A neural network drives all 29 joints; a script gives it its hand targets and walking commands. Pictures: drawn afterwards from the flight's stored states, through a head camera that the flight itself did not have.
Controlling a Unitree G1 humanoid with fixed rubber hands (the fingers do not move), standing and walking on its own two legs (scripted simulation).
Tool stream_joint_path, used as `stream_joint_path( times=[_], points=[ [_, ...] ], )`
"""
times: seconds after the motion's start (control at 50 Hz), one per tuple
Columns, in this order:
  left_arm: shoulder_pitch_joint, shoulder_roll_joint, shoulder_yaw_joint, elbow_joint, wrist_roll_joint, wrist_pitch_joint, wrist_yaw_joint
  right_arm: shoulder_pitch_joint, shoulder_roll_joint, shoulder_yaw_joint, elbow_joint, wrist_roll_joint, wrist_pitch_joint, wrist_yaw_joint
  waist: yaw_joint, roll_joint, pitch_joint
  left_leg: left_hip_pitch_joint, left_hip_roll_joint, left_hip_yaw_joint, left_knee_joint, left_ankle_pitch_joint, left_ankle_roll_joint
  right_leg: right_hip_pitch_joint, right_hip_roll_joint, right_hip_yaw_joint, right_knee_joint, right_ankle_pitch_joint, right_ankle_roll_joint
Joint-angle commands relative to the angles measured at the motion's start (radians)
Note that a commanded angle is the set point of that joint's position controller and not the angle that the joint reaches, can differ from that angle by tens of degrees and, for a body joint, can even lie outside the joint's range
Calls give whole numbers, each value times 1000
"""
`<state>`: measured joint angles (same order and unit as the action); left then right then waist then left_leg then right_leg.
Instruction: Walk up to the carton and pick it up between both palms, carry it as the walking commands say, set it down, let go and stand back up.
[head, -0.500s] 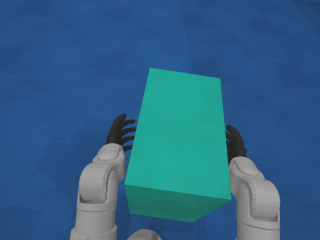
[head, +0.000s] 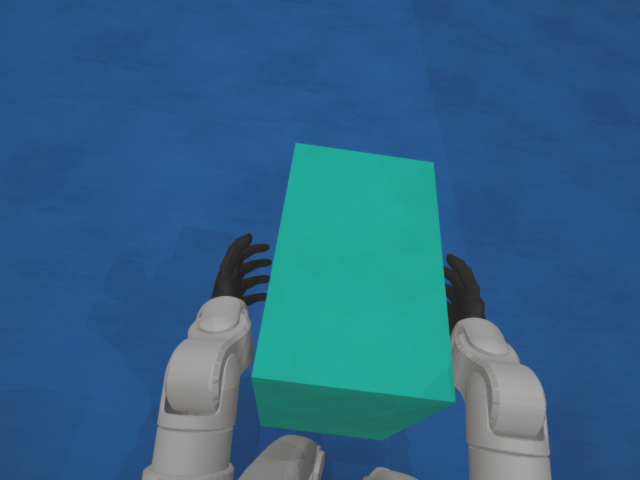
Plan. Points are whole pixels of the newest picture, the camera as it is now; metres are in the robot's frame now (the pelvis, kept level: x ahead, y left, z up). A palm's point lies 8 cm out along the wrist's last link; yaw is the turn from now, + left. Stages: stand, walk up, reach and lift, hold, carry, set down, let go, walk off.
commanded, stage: carry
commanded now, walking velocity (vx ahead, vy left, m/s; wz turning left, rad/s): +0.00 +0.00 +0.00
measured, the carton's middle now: (341, 302) +0.33 +0.02 -0.01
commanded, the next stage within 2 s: none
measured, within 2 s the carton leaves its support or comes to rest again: neither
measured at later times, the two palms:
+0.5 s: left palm (112, 88) +0.60 +0.40 +0.07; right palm (284, 110) +0.61 +0.14 +0.07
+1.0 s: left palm (53, 5) +0.88 +0.65 +0.03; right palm (183, 25) +0.88 +0.38 +0.04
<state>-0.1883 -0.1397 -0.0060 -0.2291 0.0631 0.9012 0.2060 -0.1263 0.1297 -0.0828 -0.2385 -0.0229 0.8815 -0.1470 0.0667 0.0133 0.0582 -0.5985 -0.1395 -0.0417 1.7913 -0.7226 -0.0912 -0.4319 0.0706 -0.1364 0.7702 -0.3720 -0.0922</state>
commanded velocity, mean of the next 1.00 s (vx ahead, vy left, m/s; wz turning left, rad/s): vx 0.00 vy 0.00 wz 0.00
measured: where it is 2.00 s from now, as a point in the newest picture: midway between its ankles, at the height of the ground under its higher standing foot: (83, 169)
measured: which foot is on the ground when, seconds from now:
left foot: up 0.00-0.10, down 0.12-0.42, up 0.44-0.56, down 0.58-0.86, up 0.88-1.00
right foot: down 0.00-0.12, up 0.14-0.44, down 0.46-0.60, up 0.62-0.88, down 0.90-1.00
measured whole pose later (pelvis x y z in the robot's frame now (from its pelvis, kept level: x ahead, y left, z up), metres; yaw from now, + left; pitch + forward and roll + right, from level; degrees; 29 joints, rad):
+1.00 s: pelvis +0.58 +0.51 +0.00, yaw -2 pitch +4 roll -7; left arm -0.22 -0.15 0.04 -0.09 0.10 0.78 0.17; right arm -0.18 0.13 -0.10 -0.05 -0.05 0.81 -0.13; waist 0.06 0.00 0.07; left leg -0.57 0.01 -0.10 1.25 -0.75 0.00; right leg -0.39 0.00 -0.05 0.84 -0.43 -0.05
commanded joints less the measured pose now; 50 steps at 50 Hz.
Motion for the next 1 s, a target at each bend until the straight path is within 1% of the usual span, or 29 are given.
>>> stream_joint_path(
  times=[0.0,0.02,0.04,0.06,0.1,0.12,0.18,0.28,0.36,0.38,0.4,0.42,0.46,0.5,0.54,0.56,0.58,0.6,0.62,0.68,0.74,0.8,0.82,0.84,0.86,0.9,0.92,0.94,0.98],
  points=[
    [-529,-821,-614,-317,-248,23,-167,-426,747,469,-181,233,-10,119,-10,153,-408,-292,240,-432,-486,-359,159,340,-435,703,71,892,-153],
    [-530,-806,-617,-262,-256,34,-177,-460,753,466,-141,213,2,122,-50,216,-489,-15,190,-160,-944,91,128,278,-327,426,18,818,-54],
    [-472,-776,-562,-168,-229,43,-182,-403,764,433,-33,172,18,131,-76,23,-529,222,148,-19,-1269,506,101,241,-239,260,12,618,8],
    [-494,-769,-530,-144,-201,28,-176,-437,788,453,-31,171,10,138,-96,-26,-527,404,146,-14,-1414,832,88,186,-166,166,72,343,61],
    [-394,-526,-216,405,9,-83,-192,-384,533,166,507,-33,-102,157,-52,341,-596,748,469,-384,-1205,2059,167,-149,-42,202,308,-302,135],
    [-603,-640,-409,54,-153,-138,-202,-542,695,345,157,106,-159,158,-54,349,-610,768,466,-317,-1166,2172,166,-103,-59,244,319,-250,133],
    [-709,-885,-629,-122,-303,-173,-225,-551,859,453,2,174,-192,163,-85,377,-536,981,307,-211,-1126,2160,-3,-356,-18,161,503,-233,112],
    [-558,-850,-581,-124,-284,-172,-214,-621,850,538,-114,219,-184,165,-95,185,-610,1105,269,-79,-1168,2172,-132,-414,17,20,522,-203,87],
    [-455,-786,-563,-76,-230,-125,-207,-562,791,521,-84,173,-140,145,-43,169,-541,874,59,212,-939,2642,-366,-51,132,-310,-249,-214,84],
    [-350,-806,-568,-116,-242,-113,-203,-563,793,581,-158,218,-120,137,43,-4,-496,424,-24,189,-409,2527,-467,343,63,-190,-502,5,-30],
    [-322,-863,-541,-159,-269,-109,-204,-516,812,618,-199,258,-92,138,88,-710,-599,-101,15,-13,553,535,-302,728,-397,318,-427,653,-258],
    [-83,-864,-515,-17,-217,-77,-217,-549,781,632,-253,255,-79,163,40,-628,-694,-192,69,-367,343,-270,-12,708,-422,587,-207,1049,-285],
    [-388,-817,-544,-136,-173,-37,-198,-525,747,519,-96,224,-60,170,11,8,-446,-170,185,-494,60,-465,131,244,-464,727,0,997,-163],
    [-423,-811,-556,-117,-161,27,-181,-537,701,492,-122,222,-20,150,-41,133,-333,-92,280,-406,-817,-231,173,154,-429,640,86,805,-73],
    [-454,-722,-469,103,-133,35,-191,-502,687,393,121,121,0,161,-104,-28,-411,321,169,-70,-1525,674,55,180,-170,217,148,449,68],
    [-459,-736,-447,153,-123,12,-195,-528,693,366,162,108,-17,171,-78,180,-439,485,268,-209,-1388,1017,69,-50,-72,211,240,-105,85],
    [-463,-828,-498,79,-173,2,-195,-530,752,410,89,149,-25,169,-41,362,-487,631,482,-426,-1271,1861,102,-200,-32,227,344,-300,137],
    [-460,-680,-378,240,-92,-20,-193,-485,654,297,283,79,-59,164,-47,422,-507,749,428,-276,-1146,2239,64,-197,-65,247,356,-253,129],
    [-570,-741,-434,86,-139,-72,-196,-559,729,358,142,127,-99,171,-62,445,-512,816,361,-206,-1121,2209,-35,-277,-38,196,452,-232,137],
    [-642,-959,-624,-70,-299,-106,-232,-708,872,503,-179,229,-150,170,-99,321,-501,974,292,-155,-1108,2073,-35,-458,-24,121,560,-217,112],
    [-569,-907,-543,-3,-255,-123,-225,-769,860,529,-141,228,-153,180,-99,214,-505,1027,256,-94,-1175,2109,-86,-484,6,38,544,-218,86],
    [-471,-823,-510,80,-171,-168,-222,-669,792,520,5,170,-179,185,-46,298,-490,840,53,258,-1055,2811,-477,-45,132,-336,-102,-367,83],
    [-487,-798,-516,50,-199,-187,-238,-779,759,528,-37,169,-200,175,76,15,-501,367,-63,295,-308,2869,-621,421,79,-288,-496,-172,-32],
    [-419,-868,-523,-11,-234,-201,-245,-642,790,599,-77,223,-197,178,95,-767,-591,-71,16,-25,590,505,-273,716,-323,268,-385,682,-240],
    [-194,-836,-445,235,-161,-169,-258,-730,724,617,-130,190,-181,199,45,-638,-672,-151,86,-288,197,-160,14,790,-324,468,-169,1129,-256],
    [-335,-813,-506,28,-171,-161,-242,-633,717,546,-84,204,-188,192,16,-74,-456,-228,122,-338,-63,-370,150,449,-347,627,-17,1079,-159],
    [-463,-847,-525,-85,-179,-145,-230,-597,730,526,-83,217,-158,190,-1,-50,-378,-324,236,-391,-528,-375,175,443,-408,721,45,980,-180],
    [-460,-864,-592,-142,-209,-129,-220,-623,724,537,-182,232,-156,183,-29,39,-438,-260,264,-313,-928,-237,169,529,-374,590,166,1090,-100],
    [-498,-745,-497,70,-148,-115,-212,-604,691,446,57,145,-130,191,-112,10,-527,387,217,-121,-1570,789,73,251,-157,183,270,496,39]
  ],
)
